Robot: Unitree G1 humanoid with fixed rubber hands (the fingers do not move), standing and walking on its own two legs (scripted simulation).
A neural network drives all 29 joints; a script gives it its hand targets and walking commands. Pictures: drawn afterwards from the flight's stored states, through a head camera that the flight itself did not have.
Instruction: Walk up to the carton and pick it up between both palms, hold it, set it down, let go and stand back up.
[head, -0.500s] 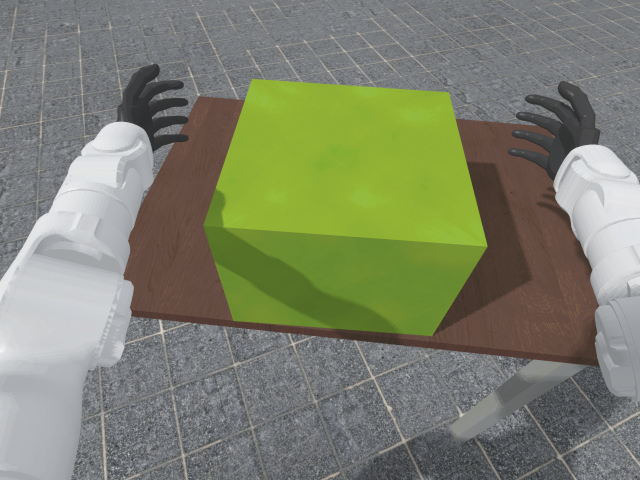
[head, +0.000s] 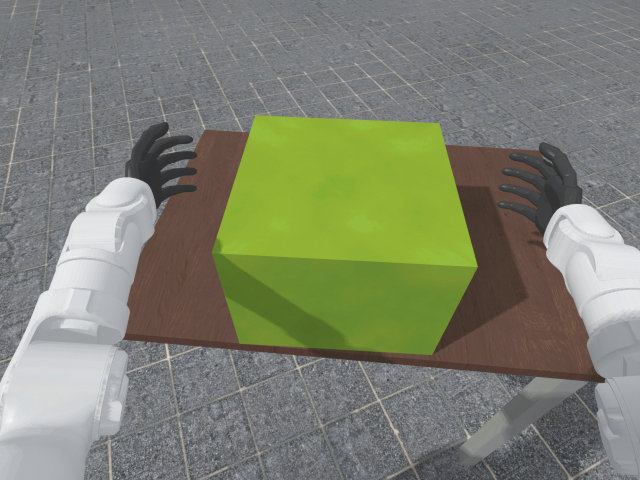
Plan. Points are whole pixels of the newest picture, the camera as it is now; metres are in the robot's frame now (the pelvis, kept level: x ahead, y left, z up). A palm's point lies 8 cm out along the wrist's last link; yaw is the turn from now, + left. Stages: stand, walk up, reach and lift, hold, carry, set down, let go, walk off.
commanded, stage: set down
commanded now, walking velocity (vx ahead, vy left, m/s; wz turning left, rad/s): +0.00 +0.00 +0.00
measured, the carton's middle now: (341, 231) +0.49 -0.01 +0.03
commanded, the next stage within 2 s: none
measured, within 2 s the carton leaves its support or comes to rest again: neither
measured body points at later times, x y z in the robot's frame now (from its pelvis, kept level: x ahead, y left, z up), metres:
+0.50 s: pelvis +0.00 +0.00 +0.00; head +0.01 +0.02 +0.45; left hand +0.39 +0.25 +0.12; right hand +0.37 -0.25 +0.11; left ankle +0.00 +0.11 -0.75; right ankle +0.00 -0.09 -0.75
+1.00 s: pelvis +0.01 +0.01 +0.00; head +0.02 +0.02 +0.45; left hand +0.31 +0.26 +0.06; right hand +0.29 -0.24 +0.06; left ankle +0.00 +0.11 -0.75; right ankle +0.00 -0.09 -0.75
